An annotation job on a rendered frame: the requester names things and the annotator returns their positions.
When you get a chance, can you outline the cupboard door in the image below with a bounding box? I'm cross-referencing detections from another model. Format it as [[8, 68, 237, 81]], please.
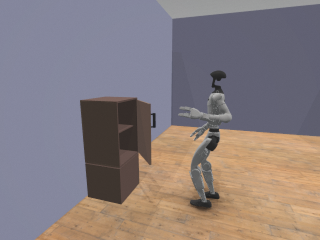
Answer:
[[136, 100, 152, 165]]

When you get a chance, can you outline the robot left hand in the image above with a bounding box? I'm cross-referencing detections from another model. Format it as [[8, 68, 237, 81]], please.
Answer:
[[178, 106, 201, 119]]

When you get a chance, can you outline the robot right forearm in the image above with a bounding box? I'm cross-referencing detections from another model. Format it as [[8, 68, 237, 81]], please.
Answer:
[[202, 122, 210, 131]]

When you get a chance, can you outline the handle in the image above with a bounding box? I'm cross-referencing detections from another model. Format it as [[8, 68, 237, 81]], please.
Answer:
[[151, 113, 156, 128]]

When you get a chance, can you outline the robot left forearm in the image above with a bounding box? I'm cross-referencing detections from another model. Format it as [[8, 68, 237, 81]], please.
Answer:
[[199, 112, 232, 123]]

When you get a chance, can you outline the right robot shin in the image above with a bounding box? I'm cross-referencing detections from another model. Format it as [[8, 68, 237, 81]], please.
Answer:
[[200, 165, 215, 195]]

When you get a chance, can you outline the robot right hand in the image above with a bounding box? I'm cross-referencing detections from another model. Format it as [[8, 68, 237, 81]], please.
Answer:
[[190, 127, 205, 141]]

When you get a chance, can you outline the right robot thigh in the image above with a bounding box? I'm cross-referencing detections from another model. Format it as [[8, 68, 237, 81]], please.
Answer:
[[201, 135, 212, 171]]

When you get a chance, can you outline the robot left upper arm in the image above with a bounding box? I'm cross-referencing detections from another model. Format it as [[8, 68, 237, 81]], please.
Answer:
[[212, 93, 232, 123]]

